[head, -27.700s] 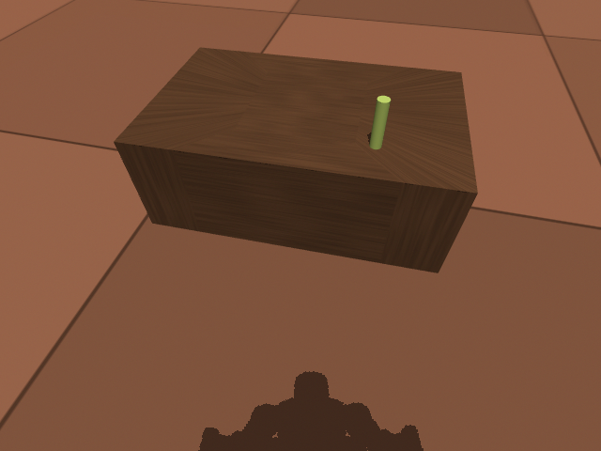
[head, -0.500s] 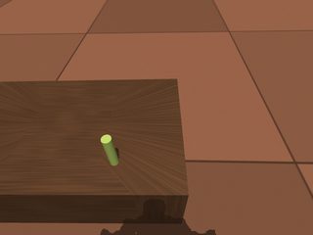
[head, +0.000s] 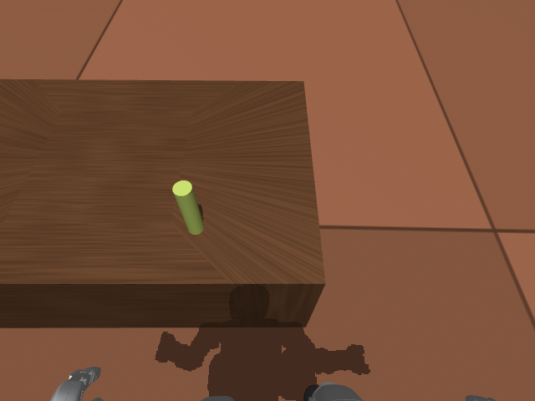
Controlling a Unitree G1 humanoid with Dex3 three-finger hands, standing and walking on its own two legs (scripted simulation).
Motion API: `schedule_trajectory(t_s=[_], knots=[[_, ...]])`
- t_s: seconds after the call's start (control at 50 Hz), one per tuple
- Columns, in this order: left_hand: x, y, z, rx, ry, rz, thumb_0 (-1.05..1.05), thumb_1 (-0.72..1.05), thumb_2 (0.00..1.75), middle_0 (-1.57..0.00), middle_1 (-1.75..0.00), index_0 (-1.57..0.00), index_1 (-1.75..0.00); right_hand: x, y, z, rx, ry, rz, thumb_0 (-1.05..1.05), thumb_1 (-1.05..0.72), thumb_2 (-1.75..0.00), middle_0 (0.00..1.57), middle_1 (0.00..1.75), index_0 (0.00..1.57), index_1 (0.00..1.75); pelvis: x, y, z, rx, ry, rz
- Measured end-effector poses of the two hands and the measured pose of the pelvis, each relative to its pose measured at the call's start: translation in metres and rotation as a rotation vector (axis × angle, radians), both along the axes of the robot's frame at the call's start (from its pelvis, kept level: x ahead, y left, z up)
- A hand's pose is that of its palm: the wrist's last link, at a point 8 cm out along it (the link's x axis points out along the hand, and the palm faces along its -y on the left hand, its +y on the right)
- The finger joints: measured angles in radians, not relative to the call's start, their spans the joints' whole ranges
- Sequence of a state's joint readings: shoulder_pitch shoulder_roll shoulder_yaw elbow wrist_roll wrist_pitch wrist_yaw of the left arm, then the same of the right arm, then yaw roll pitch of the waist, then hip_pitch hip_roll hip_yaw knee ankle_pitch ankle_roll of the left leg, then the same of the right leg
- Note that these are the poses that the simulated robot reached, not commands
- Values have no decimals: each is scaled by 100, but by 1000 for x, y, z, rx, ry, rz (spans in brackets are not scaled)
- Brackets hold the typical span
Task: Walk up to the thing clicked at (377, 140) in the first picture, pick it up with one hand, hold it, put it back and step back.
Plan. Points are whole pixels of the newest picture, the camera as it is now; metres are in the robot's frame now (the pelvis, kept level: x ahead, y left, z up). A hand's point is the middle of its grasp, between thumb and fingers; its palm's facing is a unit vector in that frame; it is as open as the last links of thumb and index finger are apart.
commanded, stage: step back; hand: left
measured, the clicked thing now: (189, 209) +0.55 +0.20 -0.22
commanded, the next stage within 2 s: none
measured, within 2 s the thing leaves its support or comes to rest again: neither
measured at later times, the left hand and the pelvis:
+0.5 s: hand out of the picture +0.03 +0.27 -0.15, palm faces -0.10 -0.92 -0.39, open 7.4 cm; pelvis -0.09 +0.02 -0.01, yaw -4 degrees
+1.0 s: hand out of the picture -0.09 +0.29 -0.15, palm faces -0.05 -0.93 -0.36, open 7.4 cm; pelvis -0.21 +0.03 +0.00, yaw -3 degrees
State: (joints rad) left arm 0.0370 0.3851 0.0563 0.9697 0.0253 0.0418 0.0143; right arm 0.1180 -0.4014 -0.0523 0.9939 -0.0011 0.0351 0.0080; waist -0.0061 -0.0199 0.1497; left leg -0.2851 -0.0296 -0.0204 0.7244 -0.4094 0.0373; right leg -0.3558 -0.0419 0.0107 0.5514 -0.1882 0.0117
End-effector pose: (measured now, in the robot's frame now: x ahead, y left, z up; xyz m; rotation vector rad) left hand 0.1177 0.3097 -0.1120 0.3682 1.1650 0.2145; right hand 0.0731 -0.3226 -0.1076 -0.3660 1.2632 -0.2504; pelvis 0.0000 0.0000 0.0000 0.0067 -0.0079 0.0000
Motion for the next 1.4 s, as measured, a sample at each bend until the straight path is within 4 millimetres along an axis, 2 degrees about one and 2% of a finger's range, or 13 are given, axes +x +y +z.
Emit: schedule_trajectory(t_s=[0.06, 0.14, 0.28, 0.48, 0.58, 0.68, 0.78, 0.88, 1.02, 1.1, 1.18, 1.28, 1.4], knots=[[6, 14, -11, -13, -34, -8, 1, 90, 90, -20, -30, -20, -30, -22, 10, -1, -38, 27, 8, 1, -91, -90, 20, 30, 20, 30, -12, 14, -9, 3, -7, -2], [-2, 18, -10, -25, -20, -17, 1, 90, 90, -20, -30, -20, -30, -50, 26, 8, -31, 60, -7, 1, -91, -90, 20, 30, 20, 30, -24, 22, 0, -20, -8, -1], [-38, 20, -10, -35, 28, -39, 1, 90, 90, -20, -30, -20, -30, -65, 39, 11, -26, 1, -29, 1, -90, -90, 21, 30, 20, 31, -43, 29, 4, -29, -6, -38], [-88, 5, -5, 3, 28, -68, 1, 90, 90, -20, -30, -20, -30, -81, 27, -16, 30, -105, -36, 1, -90, -90, 21, 30, 21, 31, -86, 17, -11, -39, -34, -78], [-113, 0, 11, -1, -6, -56, 1, 90, 90, -20, -30, -20, -30, -98, 26, -10, 44, -104, -35, 1, -91, -90, 21, 30, 20, 30, -106, 15, -2, 7, -29, -80], [-124, 7, 16, 7, -57, -59, 1, 90, 90, -20, -30, -20, -30, -123, 27, -6, 19, -82, 0, 1, -91, -90, 21, 30, 20, 30, -129, 21, 0, 8, -8, -57], [-136, 24, 1, -11, -110, -55, 1, 90, 90, -20, -30, -20, -30, -155, 35, -6, -24, -51, 36, 1, -91, -90, 20, 30, 20, 30, -157, 32, -12, 10, -20, -20], [-167, 28, -2, -30, -62, -32, 1, 90, 90, -20, -30, -20, -30, -186, 46, 11, -20, -54, 35, 1, -90, -90, 21, 30, 20, 30, -181, 34, -1, -18, -27, -26], [-221, 26, -3, -25, -10, -41, 1, 90, 90, -20, -30, -20, -30, -211, 37, 21, -40, -122, 23, 1, -90, -90, 21, 30, 21, 31, -218, 28, 1, -31, -23, -68], [-251, 19, -5, -9, 20, -58, 1, 90, 90, -20, -30, -20, -30, -228, 23, 15, -39, -165, 26, 1, -90, -90, 21, 30, 21, 31, -245, 19, -5, -27, -25, -96], [-285, 6, -6, 16, 23, -63, 1, 90, 90, -20, -30, -20, -30, -250, 3, -1, -22, -189, 15, 1, -90, -90, 21, 30, 21, 31, -275, 5, -16, -45, -38, -100], [-329, -8, 10, 14, 24, -48, 1, 90, 90, -20, -30, -20, -30, -289, -3, -4, 7, -150, -17, 1, -91, -90, 21, 30, 20, 30, -303, -2, -6, 6, -36, -91], [-348, -6, 16, 36, -38, -43, 1, 90, 90, -20, -30, -20, -30, -342, 1, -8, 10, -81, 15, 1, -91, -90, 20, 30, 20, 30, -338, -2, -5, 16, -23, -44]])
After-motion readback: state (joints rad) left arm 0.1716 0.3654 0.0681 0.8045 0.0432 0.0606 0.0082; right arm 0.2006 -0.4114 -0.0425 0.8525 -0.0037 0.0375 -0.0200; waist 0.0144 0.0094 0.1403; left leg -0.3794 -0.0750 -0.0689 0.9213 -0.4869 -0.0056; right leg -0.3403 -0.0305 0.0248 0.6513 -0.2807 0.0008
